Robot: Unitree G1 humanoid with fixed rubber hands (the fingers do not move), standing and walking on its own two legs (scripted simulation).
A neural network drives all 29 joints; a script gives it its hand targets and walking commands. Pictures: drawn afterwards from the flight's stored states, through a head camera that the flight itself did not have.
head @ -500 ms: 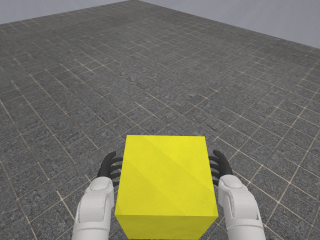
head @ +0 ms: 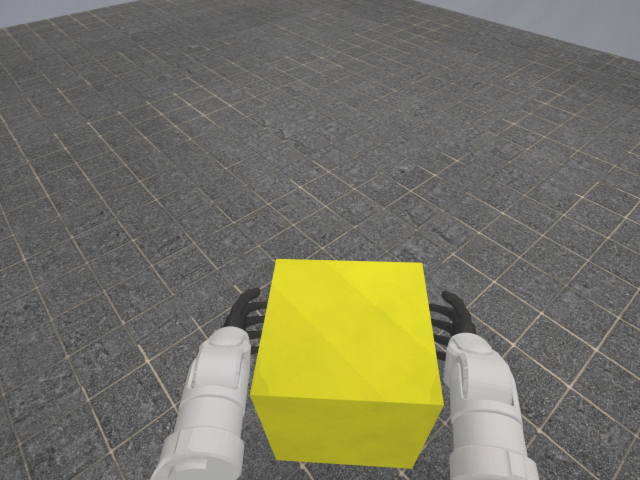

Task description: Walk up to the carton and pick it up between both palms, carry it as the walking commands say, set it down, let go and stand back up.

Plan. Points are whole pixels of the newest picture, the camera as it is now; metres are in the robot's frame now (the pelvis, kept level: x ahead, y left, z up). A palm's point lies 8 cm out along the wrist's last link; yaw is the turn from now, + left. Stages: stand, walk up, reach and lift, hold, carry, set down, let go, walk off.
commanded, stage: set down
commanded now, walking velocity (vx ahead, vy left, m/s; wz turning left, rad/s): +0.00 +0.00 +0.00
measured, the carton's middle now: (345, 366) +0.30 -0.06 -0.07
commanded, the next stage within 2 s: none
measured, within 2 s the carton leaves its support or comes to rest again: neither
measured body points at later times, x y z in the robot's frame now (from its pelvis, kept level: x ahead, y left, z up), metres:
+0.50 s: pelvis +0.03 +0.02 -0.02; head +0.15 +0.00 +0.42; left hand +0.38 +0.08 -0.08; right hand +0.31 -0.22 -0.08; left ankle +0.00 +0.12 -0.74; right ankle +0.09 -0.12 -0.74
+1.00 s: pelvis -0.03 +0.00 -0.09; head +0.14 -0.05 +0.32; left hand +0.40 +0.05 -0.15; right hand +0.33 -0.24 -0.16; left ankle +0.00 +0.12 -0.74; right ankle +0.09 -0.13 -0.74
